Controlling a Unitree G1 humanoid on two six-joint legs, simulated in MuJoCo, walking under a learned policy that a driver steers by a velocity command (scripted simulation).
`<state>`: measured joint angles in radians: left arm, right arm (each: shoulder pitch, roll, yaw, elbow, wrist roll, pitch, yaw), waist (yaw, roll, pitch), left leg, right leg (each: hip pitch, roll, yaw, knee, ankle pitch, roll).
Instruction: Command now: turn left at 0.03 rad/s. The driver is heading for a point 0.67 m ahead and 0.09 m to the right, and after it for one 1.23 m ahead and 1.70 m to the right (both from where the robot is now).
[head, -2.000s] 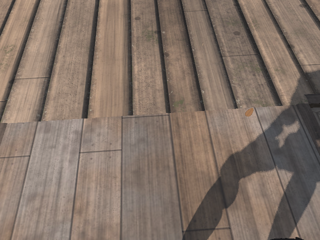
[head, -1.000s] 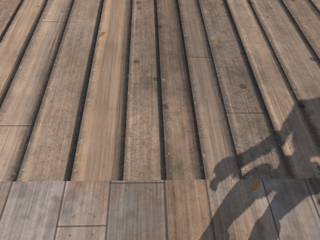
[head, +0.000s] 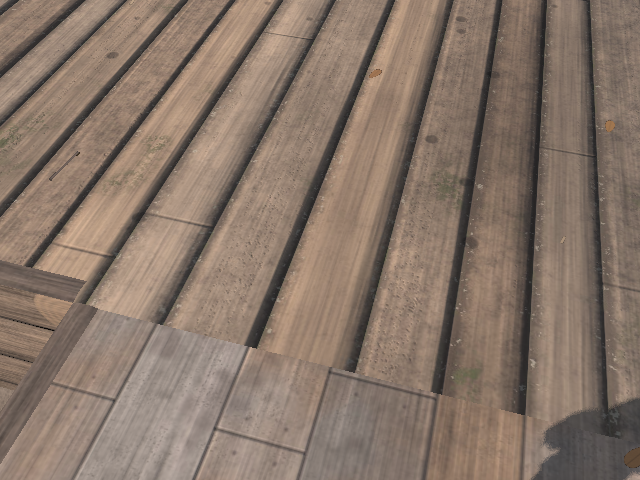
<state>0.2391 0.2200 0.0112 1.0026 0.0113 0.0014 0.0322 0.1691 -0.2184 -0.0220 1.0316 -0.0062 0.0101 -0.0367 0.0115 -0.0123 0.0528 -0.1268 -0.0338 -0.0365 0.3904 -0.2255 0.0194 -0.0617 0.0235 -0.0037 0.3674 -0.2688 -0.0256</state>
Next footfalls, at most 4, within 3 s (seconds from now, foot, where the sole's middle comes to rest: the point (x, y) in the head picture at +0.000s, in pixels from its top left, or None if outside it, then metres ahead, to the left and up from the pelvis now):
0.38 right None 0.08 -0.11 -0.78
0.84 left None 0.43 0.04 -0.78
1.40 right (385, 386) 0.73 -0.12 -0.78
1.92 left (353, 265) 1.08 -0.05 -0.78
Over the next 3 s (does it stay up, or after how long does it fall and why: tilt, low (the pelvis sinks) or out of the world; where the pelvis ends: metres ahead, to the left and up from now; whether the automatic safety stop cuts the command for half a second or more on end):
stays up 1.31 -0.46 -0.02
